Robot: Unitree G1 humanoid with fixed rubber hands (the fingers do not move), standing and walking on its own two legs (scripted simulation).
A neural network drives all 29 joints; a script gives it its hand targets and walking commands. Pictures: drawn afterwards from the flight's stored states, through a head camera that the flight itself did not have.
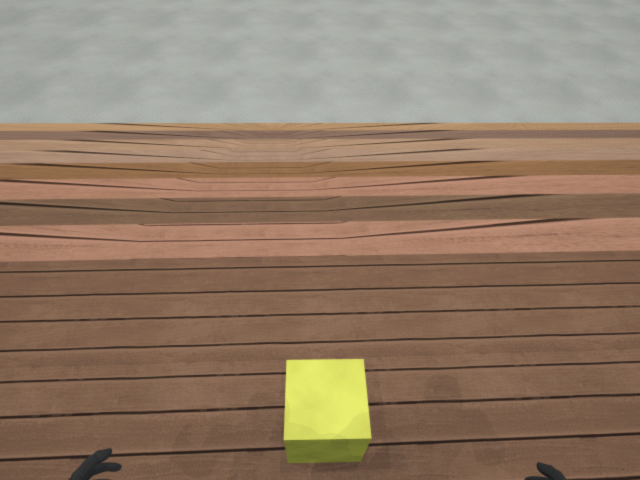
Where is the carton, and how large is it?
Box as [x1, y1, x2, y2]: [284, 359, 371, 462]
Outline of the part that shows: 286,360 284,444 287,461 360,461 371,438 363,359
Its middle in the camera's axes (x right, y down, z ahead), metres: +0.01 +0.47 +1.09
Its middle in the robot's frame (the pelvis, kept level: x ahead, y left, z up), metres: +0.40 -0.01 -0.66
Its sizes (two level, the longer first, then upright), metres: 0.210 0.200 0.250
